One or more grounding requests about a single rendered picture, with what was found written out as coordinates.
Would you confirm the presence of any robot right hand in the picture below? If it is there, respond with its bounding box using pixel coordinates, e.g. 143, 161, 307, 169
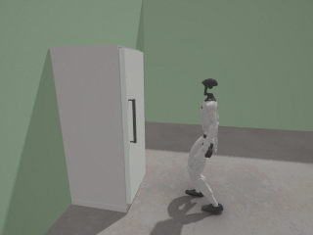
213, 138, 218, 153

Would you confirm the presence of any robot left thigh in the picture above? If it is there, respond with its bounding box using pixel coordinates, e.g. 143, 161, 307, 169
193, 145, 213, 183

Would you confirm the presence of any handle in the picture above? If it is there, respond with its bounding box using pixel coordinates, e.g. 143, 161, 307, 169
128, 99, 137, 144

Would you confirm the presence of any fridge door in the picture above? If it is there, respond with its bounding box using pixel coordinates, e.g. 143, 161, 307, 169
118, 48, 146, 204

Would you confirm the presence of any robot left forearm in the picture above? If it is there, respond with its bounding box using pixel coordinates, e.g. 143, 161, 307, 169
200, 125, 217, 154

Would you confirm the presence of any robot left upper arm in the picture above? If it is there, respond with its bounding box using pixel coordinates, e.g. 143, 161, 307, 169
205, 101, 218, 131

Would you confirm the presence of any robot left hand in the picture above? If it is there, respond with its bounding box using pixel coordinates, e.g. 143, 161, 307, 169
190, 152, 205, 170

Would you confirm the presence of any robot left foot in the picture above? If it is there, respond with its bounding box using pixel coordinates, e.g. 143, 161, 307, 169
201, 203, 224, 212

